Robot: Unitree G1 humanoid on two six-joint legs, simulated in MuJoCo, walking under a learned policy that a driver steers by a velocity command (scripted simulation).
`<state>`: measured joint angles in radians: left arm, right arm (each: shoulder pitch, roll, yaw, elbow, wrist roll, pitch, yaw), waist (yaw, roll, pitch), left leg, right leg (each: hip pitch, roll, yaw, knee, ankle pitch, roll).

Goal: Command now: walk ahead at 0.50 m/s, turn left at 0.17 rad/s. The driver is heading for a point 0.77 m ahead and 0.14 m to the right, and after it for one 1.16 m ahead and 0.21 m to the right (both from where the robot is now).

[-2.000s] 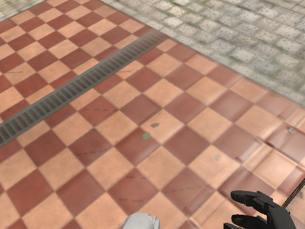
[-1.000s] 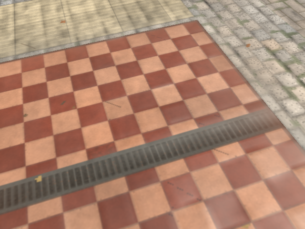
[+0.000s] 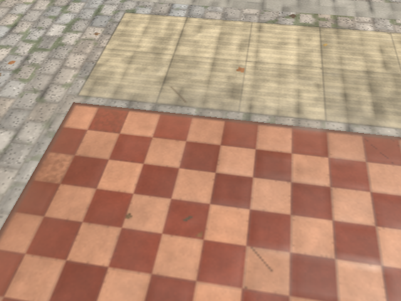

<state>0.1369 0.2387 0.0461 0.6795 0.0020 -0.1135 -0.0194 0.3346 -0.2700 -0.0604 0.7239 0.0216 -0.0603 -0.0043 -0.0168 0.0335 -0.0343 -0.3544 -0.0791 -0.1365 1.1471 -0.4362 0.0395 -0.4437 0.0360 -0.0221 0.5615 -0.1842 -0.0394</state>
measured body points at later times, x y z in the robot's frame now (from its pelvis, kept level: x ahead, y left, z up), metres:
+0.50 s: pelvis +0.26 +0.04 +0.00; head +0.30 +0.05 +0.45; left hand +0.31 +0.32 -0.13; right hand +0.46 -0.20 -0.07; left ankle +0.33 +0.14 -0.73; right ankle +0.13 -0.10 -0.64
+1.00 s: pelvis +0.51 -0.05 -0.01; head +0.55 -0.07 +0.44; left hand +0.78 +0.13 -0.10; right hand +0.48 -0.34 -0.13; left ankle +0.39 +0.15 -0.64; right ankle +0.56 -0.14 -0.73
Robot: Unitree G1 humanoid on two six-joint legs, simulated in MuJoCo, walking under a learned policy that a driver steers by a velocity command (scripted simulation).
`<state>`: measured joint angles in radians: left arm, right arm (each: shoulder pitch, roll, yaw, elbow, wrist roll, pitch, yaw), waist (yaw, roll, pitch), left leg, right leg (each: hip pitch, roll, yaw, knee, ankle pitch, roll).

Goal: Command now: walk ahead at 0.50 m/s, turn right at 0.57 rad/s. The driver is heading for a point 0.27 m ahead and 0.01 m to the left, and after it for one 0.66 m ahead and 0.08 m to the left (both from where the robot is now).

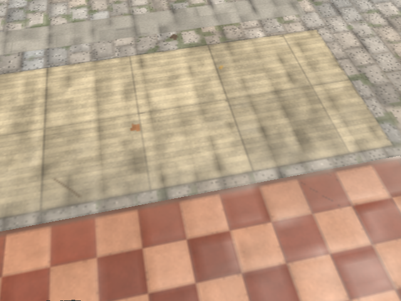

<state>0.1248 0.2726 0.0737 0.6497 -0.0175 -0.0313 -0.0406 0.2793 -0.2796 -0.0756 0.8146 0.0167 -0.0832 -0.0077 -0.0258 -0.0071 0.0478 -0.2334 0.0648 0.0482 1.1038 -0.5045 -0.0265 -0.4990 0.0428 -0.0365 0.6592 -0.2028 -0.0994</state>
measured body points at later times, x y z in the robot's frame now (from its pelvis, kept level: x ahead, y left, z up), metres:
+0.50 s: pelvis +0.22 +0.02 +0.01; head +0.26 +0.03 +0.46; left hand +0.37 +0.29 -0.10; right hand +0.38 -0.24 -0.08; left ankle +0.34 +0.10 -0.72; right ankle +0.12 -0.09 -0.63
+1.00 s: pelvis +0.27 -0.02 +0.02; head +0.30 -0.04 +0.47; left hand +0.32 +0.28 -0.06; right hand +0.50 -0.26 -0.08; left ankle +0.23 +0.11 -0.63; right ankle +0.31 -0.13 -0.72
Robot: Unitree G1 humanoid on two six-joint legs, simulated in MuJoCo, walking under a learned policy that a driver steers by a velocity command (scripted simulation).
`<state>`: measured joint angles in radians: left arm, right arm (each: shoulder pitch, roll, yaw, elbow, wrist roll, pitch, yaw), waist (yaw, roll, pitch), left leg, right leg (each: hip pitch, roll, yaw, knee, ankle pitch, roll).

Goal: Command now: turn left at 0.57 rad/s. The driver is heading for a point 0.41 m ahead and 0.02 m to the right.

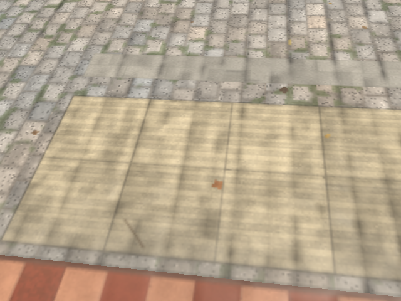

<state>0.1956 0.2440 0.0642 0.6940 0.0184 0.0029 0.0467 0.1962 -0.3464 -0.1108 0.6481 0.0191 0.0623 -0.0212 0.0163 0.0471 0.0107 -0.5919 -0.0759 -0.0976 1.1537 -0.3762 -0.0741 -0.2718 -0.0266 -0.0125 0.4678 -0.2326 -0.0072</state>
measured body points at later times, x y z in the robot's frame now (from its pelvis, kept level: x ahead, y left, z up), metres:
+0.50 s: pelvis -0.01 +0.05 +0.00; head +0.01 +0.06 +0.45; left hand +0.06 +0.34 -0.13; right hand +0.20 -0.17 -0.09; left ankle -0.02 +0.14 -0.74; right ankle -0.02 -0.10 -0.69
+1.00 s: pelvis -0.03 +0.00 +0.01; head +0.00 -0.05 +0.45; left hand +0.18 +0.24 -0.07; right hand +0.07 -0.32 -0.11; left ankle +0.02 +0.17 -0.67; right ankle -0.04 -0.08 -0.74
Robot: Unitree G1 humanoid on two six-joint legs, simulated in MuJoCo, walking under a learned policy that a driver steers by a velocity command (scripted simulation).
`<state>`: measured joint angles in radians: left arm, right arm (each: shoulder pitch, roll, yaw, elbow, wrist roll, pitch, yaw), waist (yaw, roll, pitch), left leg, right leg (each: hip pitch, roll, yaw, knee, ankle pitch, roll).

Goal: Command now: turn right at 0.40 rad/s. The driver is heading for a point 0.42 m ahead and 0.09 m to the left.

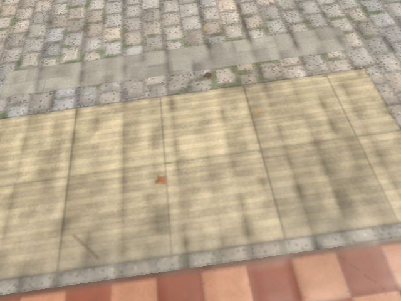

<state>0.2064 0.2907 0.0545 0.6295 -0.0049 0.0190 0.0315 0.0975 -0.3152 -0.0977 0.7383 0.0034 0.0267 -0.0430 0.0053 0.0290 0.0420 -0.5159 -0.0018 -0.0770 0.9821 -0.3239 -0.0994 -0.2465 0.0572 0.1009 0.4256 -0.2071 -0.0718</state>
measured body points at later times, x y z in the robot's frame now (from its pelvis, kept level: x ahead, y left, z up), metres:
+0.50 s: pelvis +0.09 +0.01 +0.00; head +0.12 +0.03 +0.44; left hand +0.26 +0.29 -0.08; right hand +0.13 -0.26 -0.13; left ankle +0.01 +0.15 -0.75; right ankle +0.16 -0.10 -0.73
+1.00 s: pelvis +0.30 +0.07 -0.03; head +0.34 +0.09 +0.42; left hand +0.20 +0.34 -0.15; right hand +0.61 -0.05 -0.09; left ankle +0.39 +0.20 -0.75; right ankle +0.19 -0.10 -0.74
